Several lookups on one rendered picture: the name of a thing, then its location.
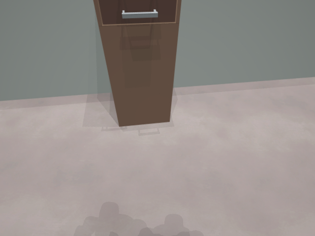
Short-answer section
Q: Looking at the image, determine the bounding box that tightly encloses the drawer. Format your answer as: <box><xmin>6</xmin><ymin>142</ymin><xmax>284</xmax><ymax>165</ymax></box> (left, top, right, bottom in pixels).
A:
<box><xmin>98</xmin><ymin>0</ymin><xmax>177</xmax><ymax>25</ymax></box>

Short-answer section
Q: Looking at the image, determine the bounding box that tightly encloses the handle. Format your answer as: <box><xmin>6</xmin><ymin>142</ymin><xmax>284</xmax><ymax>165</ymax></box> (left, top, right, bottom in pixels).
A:
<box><xmin>122</xmin><ymin>9</ymin><xmax>158</xmax><ymax>19</ymax></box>

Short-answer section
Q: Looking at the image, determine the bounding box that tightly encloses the cabinet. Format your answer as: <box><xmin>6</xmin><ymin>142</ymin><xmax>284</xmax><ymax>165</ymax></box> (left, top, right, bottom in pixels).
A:
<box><xmin>93</xmin><ymin>0</ymin><xmax>182</xmax><ymax>127</ymax></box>

